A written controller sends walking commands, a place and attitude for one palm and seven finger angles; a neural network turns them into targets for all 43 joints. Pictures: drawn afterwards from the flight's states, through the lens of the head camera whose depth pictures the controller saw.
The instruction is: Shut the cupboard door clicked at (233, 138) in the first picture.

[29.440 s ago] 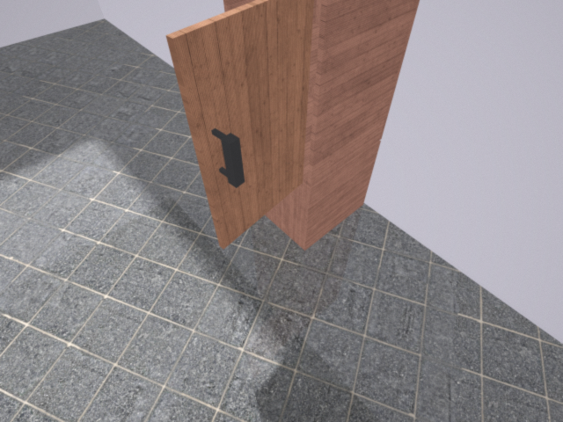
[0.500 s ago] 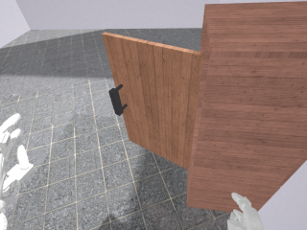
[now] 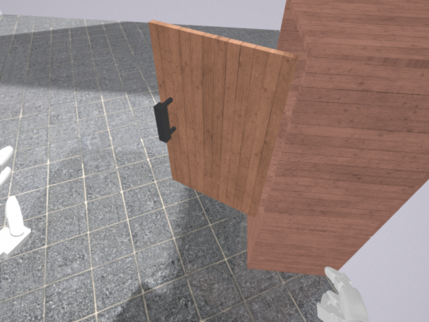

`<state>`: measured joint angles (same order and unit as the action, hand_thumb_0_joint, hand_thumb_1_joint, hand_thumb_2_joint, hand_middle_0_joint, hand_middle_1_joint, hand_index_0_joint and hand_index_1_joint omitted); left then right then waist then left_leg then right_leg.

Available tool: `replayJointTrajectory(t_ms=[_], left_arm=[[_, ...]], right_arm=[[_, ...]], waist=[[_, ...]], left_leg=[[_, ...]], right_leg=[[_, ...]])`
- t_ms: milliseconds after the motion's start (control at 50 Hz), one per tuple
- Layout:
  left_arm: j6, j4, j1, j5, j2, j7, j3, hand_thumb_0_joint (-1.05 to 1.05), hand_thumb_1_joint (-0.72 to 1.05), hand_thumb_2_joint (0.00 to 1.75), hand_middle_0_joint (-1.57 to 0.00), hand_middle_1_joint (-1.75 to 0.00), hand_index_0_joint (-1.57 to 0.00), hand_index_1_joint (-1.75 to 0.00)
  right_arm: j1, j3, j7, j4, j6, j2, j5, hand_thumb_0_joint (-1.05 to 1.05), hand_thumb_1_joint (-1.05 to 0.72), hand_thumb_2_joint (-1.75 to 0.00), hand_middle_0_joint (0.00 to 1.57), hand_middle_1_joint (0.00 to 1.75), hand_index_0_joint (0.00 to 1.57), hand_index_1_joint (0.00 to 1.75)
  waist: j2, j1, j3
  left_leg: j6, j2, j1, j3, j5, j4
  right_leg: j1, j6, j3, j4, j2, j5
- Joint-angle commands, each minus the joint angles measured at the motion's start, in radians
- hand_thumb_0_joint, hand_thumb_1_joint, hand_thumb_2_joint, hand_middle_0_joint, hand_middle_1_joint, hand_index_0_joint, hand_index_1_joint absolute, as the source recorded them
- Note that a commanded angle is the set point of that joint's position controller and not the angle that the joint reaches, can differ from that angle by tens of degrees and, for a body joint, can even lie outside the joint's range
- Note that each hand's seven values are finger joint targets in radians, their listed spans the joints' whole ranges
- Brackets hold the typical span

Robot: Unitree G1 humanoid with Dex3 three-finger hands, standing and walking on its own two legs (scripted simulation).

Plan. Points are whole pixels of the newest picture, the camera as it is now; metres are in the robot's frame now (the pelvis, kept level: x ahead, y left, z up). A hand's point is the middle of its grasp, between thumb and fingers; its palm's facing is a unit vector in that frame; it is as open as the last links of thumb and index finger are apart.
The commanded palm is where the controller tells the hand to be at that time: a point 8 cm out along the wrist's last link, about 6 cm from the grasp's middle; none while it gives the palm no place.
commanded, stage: step back with the hand held close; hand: left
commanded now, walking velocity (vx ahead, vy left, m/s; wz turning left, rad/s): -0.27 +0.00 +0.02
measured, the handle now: (167, 119) +0.66 +0.18 -0.01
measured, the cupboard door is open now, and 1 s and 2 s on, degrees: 66 66 66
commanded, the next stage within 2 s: stop stepping back and stand still in 0.68 s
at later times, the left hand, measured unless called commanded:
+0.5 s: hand out of the picture +0.12 +0.30 +0.17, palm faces +0.50 -0.75 -0.44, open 7.4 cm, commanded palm +0.04 +0.32 +0.18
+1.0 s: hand out of the picture +0.01 +0.28 +0.19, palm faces +0.46 -0.78 -0.43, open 7.4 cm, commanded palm -0.01 +0.30 +0.18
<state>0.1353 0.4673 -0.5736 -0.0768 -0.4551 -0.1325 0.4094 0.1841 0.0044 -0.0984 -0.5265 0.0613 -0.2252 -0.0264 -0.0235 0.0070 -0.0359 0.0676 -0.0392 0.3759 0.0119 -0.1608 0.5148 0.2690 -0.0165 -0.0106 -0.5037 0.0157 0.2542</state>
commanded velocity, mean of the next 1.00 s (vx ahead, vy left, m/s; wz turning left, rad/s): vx -0.23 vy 0.01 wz -0.04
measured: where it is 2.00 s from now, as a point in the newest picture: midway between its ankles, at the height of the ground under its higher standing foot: outside the picture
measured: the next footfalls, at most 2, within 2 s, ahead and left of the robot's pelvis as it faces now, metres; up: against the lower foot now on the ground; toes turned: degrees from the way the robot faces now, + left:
right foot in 0.64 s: -0.19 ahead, -0.11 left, +0.00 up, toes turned +0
left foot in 1.04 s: -0.10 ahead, +0.14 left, +0.00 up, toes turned +3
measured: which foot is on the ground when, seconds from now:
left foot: down 0.00-0.86, up 0.88-1.00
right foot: down 0.00-0.42, up 0.44-0.62, down 0.64-1.00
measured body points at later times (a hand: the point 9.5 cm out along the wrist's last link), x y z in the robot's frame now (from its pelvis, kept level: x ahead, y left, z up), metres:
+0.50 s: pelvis -0.08 +0.01 -0.01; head -0.07 +0.04 +0.44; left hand +0.09 +0.34 +0.19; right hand +0.10 -0.22 -0.09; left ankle +0.03 +0.09 -0.73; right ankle -0.07 -0.13 -0.71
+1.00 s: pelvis -0.16 +0.01 +0.00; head -0.21 +0.03 +0.44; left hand -0.02 +0.32 +0.21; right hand -0.04 -0.26 -0.08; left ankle -0.11 +0.13 -0.71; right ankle -0.22 -0.13 -0.73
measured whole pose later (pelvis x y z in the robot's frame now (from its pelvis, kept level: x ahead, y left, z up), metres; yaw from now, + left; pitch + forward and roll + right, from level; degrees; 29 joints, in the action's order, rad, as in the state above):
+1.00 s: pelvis -0.16 +0.01 +0.00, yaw -2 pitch +0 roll -1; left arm 0.19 0.53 -0.63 -0.07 -0.46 -0.16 0.46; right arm 0.31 -0.01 -0.09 -0.65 -0.03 -0.23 -0.01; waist 0.03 -0.01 -0.14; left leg -0.02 0.03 0.48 -0.01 -0.31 0.82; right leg 0.17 0.00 -0.01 -0.53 0.00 0.37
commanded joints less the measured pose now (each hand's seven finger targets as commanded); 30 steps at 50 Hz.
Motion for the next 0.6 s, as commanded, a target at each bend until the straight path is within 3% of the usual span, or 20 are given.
replayJointTrajectory(t_ms=[0, 40, 60, 120, 140, 180, 220, 240, 260, 300, 320, 360, 400, 420, 440, 460, 480, 500, 560, 580], left_arm=[[0.099, 0.22, 0.08, 0.025, -0.169, -0.027, 0.161, 0.0, 0.9, 0.9, -0.2, -0.3, -0.2, -0.3], [0.109, 0.235, 0.096, 0.036, -0.188, -0.025, 0.179, 0.0, 0.9, 0.9, -0.2, -0.3, -0.2, -0.3], [0.113, 0.232, 0.094, 0.036, -0.159, -0.023, 0.156, 0.0, 0.9, 0.9, -0.2, -0.3, -0.2, -0.3], [0.124, 0.236, 0.078, 0.03, -0.156, -0.021, 0.152, 0.0, 0.9, 0.9, -0.2, -0.3, -0.2, -0.3], [0.128, 0.245, 0.075, 0.03, -0.184, -0.023, 0.179, 0.0, 0.9, 0.9, -0.2, -0.3, -0.2, -0.3], [0.13, 0.247, 0.07, 0.022, -0.158, -0.027, 0.148, 0.0, 0.9, 0.9, -0.2, -0.3, -0.2, -0.3], [0.133, 0.247, 0.093, 0.017, -0.156, -0.041, 0.125, 0.0, 0.9, 0.9, -0.2, -0.3, -0.2, -0.3], [0.134, 0.246, 0.111, 0.018, -0.164, -0.052, 0.13, 0.0, 0.9, 0.9, -0.2, -0.3, -0.2, -0.3], [0.13, 0.236, 0.124, 0.022, -0.152, -0.058, 0.107, 0.0, 0.9, 0.9, -0.2, -0.3, -0.2, -0.3], [0.13, 0.243, 0.162, 0.023, -0.168, -0.063, 0.111, 0.0, 0.9, 0.9, -0.2, -0.3, -0.2, -0.3], [0.133, 0.247, 0.182, 0.024, -0.179, -0.063, 0.118, 0.0, 0.9, 0.9, -0.2, -0.3, -0.2, -0.3], [0.146, 0.249, 0.201, 0.029, -0.184, -0.063, 0.136, 0.0, 0.9, 0.9, -0.2, -0.3, -0.2, -0.3], [0.16, 0.206, 0.16, 0.033, -0.177, -0.054, 0.177, 0.0, 0.9, 0.9, -0.2, -0.3, -0.2, -0.3], [0.162, 0.2, 0.164, 0.041, -0.176, -0.045, 0.192, 0.0, 0.9, 0.9, -0.2, -0.3, -0.2, -0.3], [0.164, 0.199, 0.15, 0.045, -0.195, -0.037, 0.213, 0.0, 0.9, 0.9, -0.2, -0.3, -0.2, -0.3], [0.166, 0.22, 0.136, 0.033, -0.17, -0.029, 0.192, 0.0, 0.9, 0.9, -0.2, -0.3, -0.2, -0.3], [0.17, 0.252, 0.125, 0.029, -0.164, -0.024, 0.187, 0.0, 0.9, 0.9, -0.2, -0.3, -0.2, -0.3], [0.174, 0.273, 0.092, 0.024, -0.151, -0.018, 0.176, 0.0, 0.9, 0.9, -0.2, -0.3, -0.2, -0.3], [0.175, 0.325, 0.025, -0.001, -0.135, -0.009, 0.143, 0.0, 0.9, 0.9, -0.2, -0.3, -0.2, -0.3], [0.183, 0.347, 0.035, -0.005, -0.151, -0.008, 0.149, 0.0, 0.9, 0.9, -0.2, -0.3, -0.2, -0.3]], right_arm=[[-0.102, -0.053, -0.017, 0.148, -0.072, -0.153, 0.01, 0.0, -0.9, -0.9, 0.2, 0.3, 0.2, 0.3], [-0.097, -0.059, -0.015, 0.142, -0.087, -0.16, 0.016, 0.0, -0.9, -0.9, 0.2, 0.3, 0.2, 0.3], [-0.087, -0.056, -0.014, 0.142, -0.091, -0.149, 0.015, 0.0, -0.9, -0.9, 0.2, 0.3, 0.2, 0.3], [-0.073, -0.06, -0.003, 0.134, -0.108, -0.145, 0.014, 0.0, -0.9, -0.9, 0.2, 0.3, 0.2, 0.3], [-0.073, -0.065, -0.002, 0.132, -0.113, -0.15, 0.016, 0.0, -0.9, -0.9, 0.2, 0.3, 0.2, 0.3], [-0.066, -0.064, 0.004, 0.126, -0.114, -0.132, 0.016, 0.0, -0.9, -0.9, 0.2, 0.3, 0.2, 0.3], [-0.055, -0.065, 0.01, 0.094, -0.115, -0.122, 0.018, 0.0, -0.9, -0.9, 0.2, 0.3, 0.2, 0.3], [-0.039, -0.071, 0.012, 0.071, -0.116, -0.127, 0.021, 0.0, -0.9, -0.9, 0.2, 0.3, 0.2, 0.3], [-0.043, -0.063, 0.013, 0.065, -0.115, -0.111, 0.02, 0.0, -0.9, -0.9, 0.2, 0.3, 0.2, 0.3], [-0.053, -0.056, 0.008, 0.066, -0.116, -0.111, 0.019, 0.0, -0.9, -0.9, 0.2, 0.3, 0.2, 0.3], [-0.064, -0.052, 0.003, 0.067, -0.117, -0.113, 0.022, 0.0, -0.9, -0.9, 0.2, 0.3, 0.2, 0.3], [-0.094, -0.05, -0.016, 0.073, -0.132, -0.133, 0.024, 0.0, -0.9, -0.9, 0.2, 0.3, 0.2, 0.3], [-0.1, -0.06, -0.017, 0.075, -0.146, -0.135, 0.024, 0.0, -0.9, -0.9, 0.2, 0.3, 0.2, 0.3], [-0.091, -0.067, -0.013, 0.069, -0.147, -0.142, 0.028, 0.0, -0.9, -0.9, 0.2, 0.3, 0.2, 0.3], [-0.096, -0.072, -0.008, 0.073, -0.151, -0.142, 0.037, 0.0, -0.9, -0.9, 0.2, 0.3, 0.2, 0.3], [-0.09, -0.074, 0.003, 0.074, -0.152, -0.125, 0.036, 0.0, -0.9, -0.9, 0.2, 0.3, 0.2, 0.3], [-0.09, -0.077, 0.012, 0.08, -0.156, -0.128, 0.033, 0.0, -0.9, -0.9, 0.2, 0.3, 0.2, 0.3], [-0.084, -0.078, 0.02, 0.082, -0.165, -0.126, 0.027, 0.0, -0.9, -0.9, 0.2, 0.3, 0.2, 0.3], [-0.075, -0.062, 0.034, 0.067, -0.185, -0.112, 0.023, 0.0, -0.9, -0.9, 0.2, 0.3, 0.2, 0.3], [-0.073, -0.057, 0.035, 0.055, -0.191, -0.113, 0.026, 0.0, -0.9, -0.9, 0.2, 0.3, 0.2, 0.3]], waist=[[-0.175, -0.01, -0.032], [-0.191, -0.014, -0.046], [-0.183, -0.011, -0.047], [-0.119, -0.007, -0.06], [-0.094, -0.01, -0.076], [-0.003, -0.003, -0.058], [0.089, 0.006, -0.052], [0.118, 0.013, -0.059], [0.149, 0.017, -0.048], [0.138, 0.021, -0.042], [0.093, 0.018, -0.014], [-0.103, 0.007, 0.035], [-0.25, -0.008, -0.021], [-0.253, -0.005, -0.034], [-0.246, -0.01, -0.052], [-0.183, -0.012, -0.075], [-0.16, -0.016, -0.089], [-0.152, -0.019, -0.113], [-0.192, -0.014, -0.143], [-0.188, -0.013, -0.159]], left_leg=[[0.049, 0.209, 0.348, -0.256, -0.524, -0.332], [0.049, 0.216, 0.375, -0.263, -0.563, -0.342], [0.048, 0.213, 0.38, -0.259, -0.561, -0.331], [0.023, 0.177, 0.291, -0.216, -0.511, -0.255], [0.017, 0.163, 0.259, -0.195, -0.498, -0.221], [-0.013, 0.117, 0.152, -0.136, -0.402, -0.093], [-0.055, 0.064, -0.047, -0.072, -0.257, 0.151], [-0.066, 0.055, -0.114, -0.066, -0.225, 0.238], [-0.067, 0.061, -0.117, -0.063, -0.2, 0.269], [-0.057, 0.071, -0.117, -0.069, -0.152, 0.201], [-0.044, 0.092, -0.099, -0.094, -0.165, 0.099], [-0.003, 0.186, 0.055, -0.22, -0.242, -0.153], [0.068, 0.347, 0.322, -0.378, -0.587, -0.368], [0.081, 0.379, 0.414, -0.384, -0.663, -0.407], [0.085, 0.379, 0.417, -0.393, -0.625, -0.403], [0.076, 0.358, 0.347, -0.344, -0.519, -0.357], [0.066, 0.34, 0.28, -0.297, -0.443, -0.311], [0.046, 0.312, 0.2, -0.252, -0.398, -0.284], [-0.013, 0.255, 0.036, -0.192, -0.296, -0.259], [-0.028, 0.243, -0.031, -0.175, -0.212, -0.229]], right_leg=[[-0.292, 0.006, -0.015, -0.106, 0.015, 0.009], [-0.318, 0.007, -0.006, -0.13, 0.031, 0.016], [-0.318, 0.01, -0.008, -0.136, 0.029, 0.017], [-0.226, 0.034, -0.046, -0.063, 0.007, 0.063], [-0.195, 0.04, -0.068, -0.033, -0.006, 0.102], [-0.024, 0.078, -0.156, 0.077, -0.081, 0.216], [0.227, 0.14, -0.292, 0.214, -0.213, 0.285], [0.294, 0.17, -0.327, 0.238, -0.269, 0.249], [0.303, 0.172, -0.316, 0.231, -0.295, 0.192], [0.29, 0.139, -0.244, 0.167, -0.26, 0.098], [0.294, 0.105, -0.199, 0.126, -0.207, 0.115], [0.185, 0.037, -0.088, -0.029, -0.047, 0.125], [-0.105, 0.004, -0.018, -0.316, 0.05, 0.116], [-0.196, -0.001, -0.011, -0.42, 0.072, 0.126], [-0.199, -0.001, -0.019, -0.454, 0.073, 0.127], [-0.161, 0.009, -0.015, -0.427, 0.064, 0.15], [-0.134, 0.014, -0.01, -0.353, 0.053, 0.168], [-0.109, 0.017, 0.01, -0.284, 0.057, 0.184], [-0.071, 0.03, 0.045, -0.012, 0.048, 0.182], [-0.056, 0.035, 0.02, 0.083, 0.026, 0.14]])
